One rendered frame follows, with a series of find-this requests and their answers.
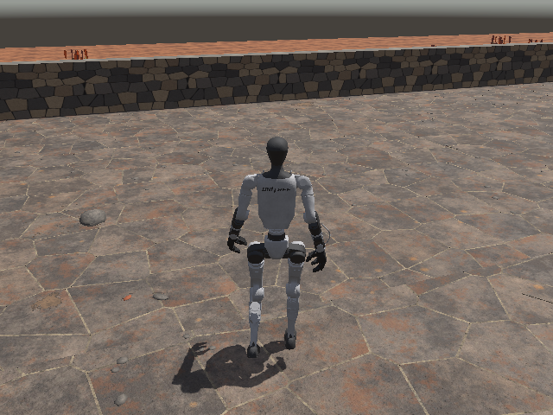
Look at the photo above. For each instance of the robot foot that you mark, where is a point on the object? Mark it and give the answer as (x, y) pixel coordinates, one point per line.
(252, 351)
(290, 342)

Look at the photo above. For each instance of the right robot upper arm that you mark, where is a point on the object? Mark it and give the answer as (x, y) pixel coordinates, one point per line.
(308, 200)

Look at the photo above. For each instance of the robot right hand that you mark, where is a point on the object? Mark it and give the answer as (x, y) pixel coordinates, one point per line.
(321, 259)

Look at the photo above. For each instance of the left robot foot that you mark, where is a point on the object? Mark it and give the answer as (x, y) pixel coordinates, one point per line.
(252, 351)

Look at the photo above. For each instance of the right robot forearm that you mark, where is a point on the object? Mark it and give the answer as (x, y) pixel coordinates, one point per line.
(316, 234)

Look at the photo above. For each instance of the right robot foot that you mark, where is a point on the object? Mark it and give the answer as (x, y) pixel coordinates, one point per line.
(290, 342)

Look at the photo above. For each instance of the robot left hand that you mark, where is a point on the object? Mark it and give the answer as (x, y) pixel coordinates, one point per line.
(240, 240)

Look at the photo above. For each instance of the left robot forearm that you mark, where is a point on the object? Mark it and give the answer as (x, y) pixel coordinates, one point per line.
(235, 226)

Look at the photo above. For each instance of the left robot upper arm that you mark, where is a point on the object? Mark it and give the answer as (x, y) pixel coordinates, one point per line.
(250, 182)

